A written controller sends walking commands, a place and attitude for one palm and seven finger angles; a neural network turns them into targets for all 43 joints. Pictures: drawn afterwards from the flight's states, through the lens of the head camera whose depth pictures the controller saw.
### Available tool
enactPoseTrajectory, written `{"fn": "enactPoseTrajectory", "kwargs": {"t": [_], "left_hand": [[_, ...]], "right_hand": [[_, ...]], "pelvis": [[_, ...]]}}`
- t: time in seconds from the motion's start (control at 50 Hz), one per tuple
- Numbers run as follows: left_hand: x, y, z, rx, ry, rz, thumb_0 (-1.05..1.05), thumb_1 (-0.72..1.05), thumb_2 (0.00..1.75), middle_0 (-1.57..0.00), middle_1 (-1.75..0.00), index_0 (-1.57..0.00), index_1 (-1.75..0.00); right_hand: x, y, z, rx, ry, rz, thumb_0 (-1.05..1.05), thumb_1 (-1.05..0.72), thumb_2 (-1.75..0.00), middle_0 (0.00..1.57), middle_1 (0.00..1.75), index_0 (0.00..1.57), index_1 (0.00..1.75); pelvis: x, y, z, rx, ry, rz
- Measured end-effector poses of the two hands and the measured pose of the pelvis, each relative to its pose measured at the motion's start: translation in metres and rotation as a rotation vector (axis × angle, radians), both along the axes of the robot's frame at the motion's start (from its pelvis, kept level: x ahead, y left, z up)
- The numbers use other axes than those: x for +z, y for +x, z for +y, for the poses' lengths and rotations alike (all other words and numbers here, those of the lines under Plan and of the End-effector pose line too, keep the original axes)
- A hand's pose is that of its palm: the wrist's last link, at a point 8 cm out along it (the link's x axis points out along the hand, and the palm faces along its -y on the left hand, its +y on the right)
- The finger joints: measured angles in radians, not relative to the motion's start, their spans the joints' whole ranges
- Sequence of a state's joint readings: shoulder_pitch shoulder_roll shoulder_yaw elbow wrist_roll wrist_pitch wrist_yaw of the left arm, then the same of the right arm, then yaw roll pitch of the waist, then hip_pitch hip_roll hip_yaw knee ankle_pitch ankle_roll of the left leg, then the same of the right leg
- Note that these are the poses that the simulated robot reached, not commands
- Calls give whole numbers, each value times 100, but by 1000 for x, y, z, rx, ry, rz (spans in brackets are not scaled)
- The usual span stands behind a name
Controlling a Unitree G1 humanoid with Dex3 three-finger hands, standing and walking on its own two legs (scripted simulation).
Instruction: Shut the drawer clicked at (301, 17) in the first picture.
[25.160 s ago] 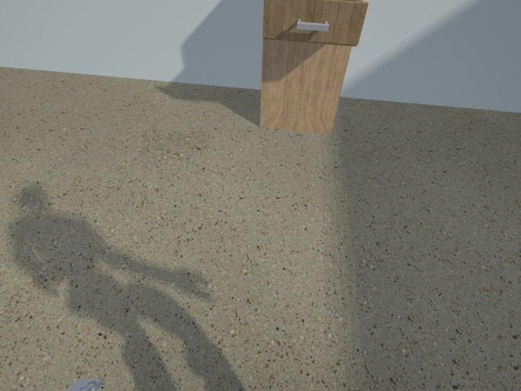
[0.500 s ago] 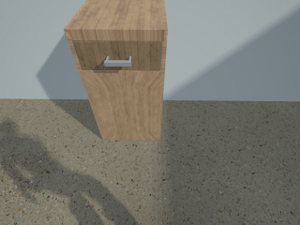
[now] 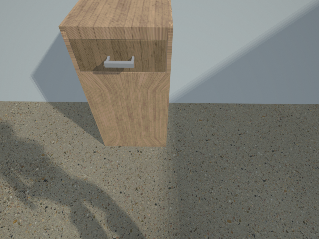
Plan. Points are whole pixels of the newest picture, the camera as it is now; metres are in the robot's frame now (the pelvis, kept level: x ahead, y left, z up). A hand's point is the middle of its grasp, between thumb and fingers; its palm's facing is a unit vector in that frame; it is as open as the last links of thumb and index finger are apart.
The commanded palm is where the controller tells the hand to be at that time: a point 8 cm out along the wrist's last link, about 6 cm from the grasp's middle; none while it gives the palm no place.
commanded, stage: look to check the result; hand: left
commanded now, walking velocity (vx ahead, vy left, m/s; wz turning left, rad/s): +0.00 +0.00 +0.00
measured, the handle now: (119, 61) +0.81 +0.22 -0.01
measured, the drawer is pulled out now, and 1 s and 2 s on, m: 0.00 0.00 0.00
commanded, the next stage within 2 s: stand and wait in 0.36 s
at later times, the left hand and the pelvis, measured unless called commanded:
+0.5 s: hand out of the picture +0.03 +0.18 -0.17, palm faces +0.02 -0.98 -0.21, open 7.4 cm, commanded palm none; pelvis +0.01 +0.00 +0.00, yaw +0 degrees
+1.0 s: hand out of the picture +0.04 +0.19 -0.17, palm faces +0.01 -0.97 -0.23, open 7.4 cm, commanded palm none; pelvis +0.02 +0.00 +0.00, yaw -1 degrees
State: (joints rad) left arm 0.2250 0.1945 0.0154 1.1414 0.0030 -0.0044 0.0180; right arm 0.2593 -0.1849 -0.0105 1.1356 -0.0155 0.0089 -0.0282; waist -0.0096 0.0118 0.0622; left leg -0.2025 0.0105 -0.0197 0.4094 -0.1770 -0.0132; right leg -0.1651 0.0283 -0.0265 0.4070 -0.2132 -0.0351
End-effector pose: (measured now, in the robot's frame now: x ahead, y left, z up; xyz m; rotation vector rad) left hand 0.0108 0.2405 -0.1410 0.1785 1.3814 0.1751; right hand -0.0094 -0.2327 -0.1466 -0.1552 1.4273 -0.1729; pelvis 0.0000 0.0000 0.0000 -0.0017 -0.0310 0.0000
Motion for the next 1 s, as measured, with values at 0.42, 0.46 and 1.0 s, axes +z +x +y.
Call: {"fn": "enactPoseTrajectory", "kwargs": {"t": [0.42, 0.46, 1.0], "left_hand": [[-1, 12, -10, 1, -14, -3, 1, 91, 90, -20, -30, -20, -30], [-1, 15, -10, -1, -16, -8, 1, 91, 90, -20, -30, -20, -30], [2, 22, -2, -10, 1, -9, 1, 91, 90, -20, -30, -20, -30]], "right_hand": [[0, 29, 3, 11, 11, -38, 0, -91, -90, 20, 30, 20, 30], [0, 32, 3, 10, 10, -43, 0, -91, -90, 20, 30, 20, 30], [2, 30, -2, -1, -3, -30, 0, -91, -90, 20, 30, 20, 30]], "pelvis": [[1, 12, -3, -3, 2, 4], [1, 13, -3, -3, 2, 4], [2, 19, -1, -11, 3, 4]]}}
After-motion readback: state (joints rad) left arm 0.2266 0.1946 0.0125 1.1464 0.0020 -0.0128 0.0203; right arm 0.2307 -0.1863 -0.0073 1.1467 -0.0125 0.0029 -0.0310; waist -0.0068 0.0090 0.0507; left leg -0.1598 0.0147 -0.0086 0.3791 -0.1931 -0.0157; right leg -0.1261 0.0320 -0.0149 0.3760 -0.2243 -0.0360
